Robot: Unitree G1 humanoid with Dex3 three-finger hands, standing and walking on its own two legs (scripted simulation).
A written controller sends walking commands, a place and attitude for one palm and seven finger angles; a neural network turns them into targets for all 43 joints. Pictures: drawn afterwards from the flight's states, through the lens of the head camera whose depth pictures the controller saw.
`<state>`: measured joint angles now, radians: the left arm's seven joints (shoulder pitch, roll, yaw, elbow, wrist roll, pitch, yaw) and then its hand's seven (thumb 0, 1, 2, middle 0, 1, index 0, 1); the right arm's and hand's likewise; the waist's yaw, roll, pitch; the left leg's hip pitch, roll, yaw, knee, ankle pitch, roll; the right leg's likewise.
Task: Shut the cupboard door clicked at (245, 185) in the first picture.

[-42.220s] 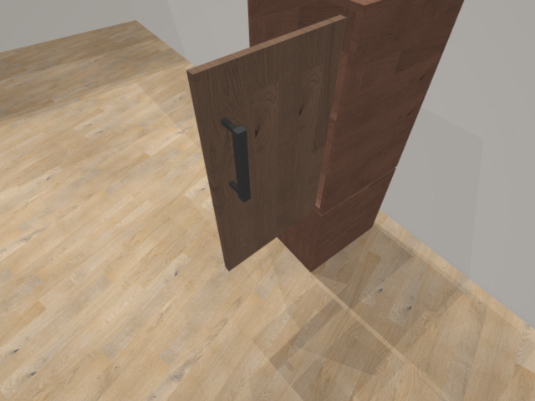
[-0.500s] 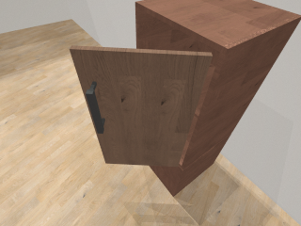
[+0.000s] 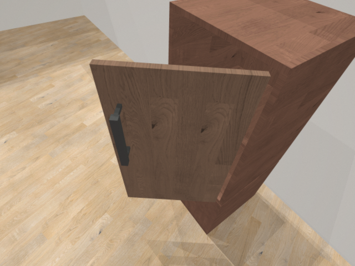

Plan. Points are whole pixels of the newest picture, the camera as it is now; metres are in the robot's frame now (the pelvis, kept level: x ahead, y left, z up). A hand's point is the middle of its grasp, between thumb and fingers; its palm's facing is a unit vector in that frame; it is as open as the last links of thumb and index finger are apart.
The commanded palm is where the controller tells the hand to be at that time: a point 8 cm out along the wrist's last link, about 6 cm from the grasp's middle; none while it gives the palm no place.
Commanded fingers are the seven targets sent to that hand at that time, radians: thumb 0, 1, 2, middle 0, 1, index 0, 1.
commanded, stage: look again from close up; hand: left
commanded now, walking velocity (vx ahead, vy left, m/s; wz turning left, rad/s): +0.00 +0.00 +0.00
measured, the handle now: (122, 137) +0.39 +0.17 +0.06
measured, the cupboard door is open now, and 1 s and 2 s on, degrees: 51 51 51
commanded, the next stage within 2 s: shuffle to correct the standing spot in 0.12 s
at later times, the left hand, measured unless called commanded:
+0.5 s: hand out of the picture +0.01 +0.19 -0.18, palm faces -0.02 -0.97 -0.23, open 7.4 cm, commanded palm none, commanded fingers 0.00 0.90 0.90 -0.20 -0.30 -0.20 -0.30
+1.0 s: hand out of the picture -0.04 +0.14 -0.18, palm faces +0.04 -0.99 -0.16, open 7.3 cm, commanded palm none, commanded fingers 0.00 0.90 0.90 -0.20 -0.30 -0.20 -0.30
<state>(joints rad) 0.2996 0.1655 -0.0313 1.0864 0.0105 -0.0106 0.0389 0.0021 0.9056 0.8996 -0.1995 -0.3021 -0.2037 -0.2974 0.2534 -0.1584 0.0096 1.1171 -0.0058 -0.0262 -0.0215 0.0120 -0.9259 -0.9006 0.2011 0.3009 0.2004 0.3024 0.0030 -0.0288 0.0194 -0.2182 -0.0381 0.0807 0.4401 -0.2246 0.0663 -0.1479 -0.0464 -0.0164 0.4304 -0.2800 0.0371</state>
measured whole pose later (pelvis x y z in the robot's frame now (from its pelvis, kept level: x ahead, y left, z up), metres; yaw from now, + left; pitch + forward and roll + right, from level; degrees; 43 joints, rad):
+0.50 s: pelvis -0.01 +0.00 +0.00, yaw -1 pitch +0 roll +1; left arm 0.25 0.21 0.01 1.03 0.02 0.04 0.04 0.00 0.91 0.90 -0.20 -0.30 -0.20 -0.30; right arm 0.19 -0.15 -0.02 1.06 -0.01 -0.01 -0.05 0.00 -0.91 -0.90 0.20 0.30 0.20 0.30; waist 0.00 -0.04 0.08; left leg -0.25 -0.04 0.10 0.45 -0.21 0.07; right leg -0.26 -0.05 0.00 0.64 -0.41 0.01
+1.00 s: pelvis -0.04 -0.03 +0.00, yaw +0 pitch +0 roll +0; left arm 0.32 0.18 0.00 1.04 0.02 0.00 0.03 0.01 0.91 0.90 -0.20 -0.30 -0.21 -0.30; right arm 0.26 -0.17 -0.02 1.05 -0.02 0.00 -0.01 0.00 -0.91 -0.90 0.20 0.30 0.20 0.30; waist 0.03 -0.05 0.01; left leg -0.21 -0.02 0.04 0.48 -0.27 0.03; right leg -0.22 -0.05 -0.01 0.50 -0.29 0.02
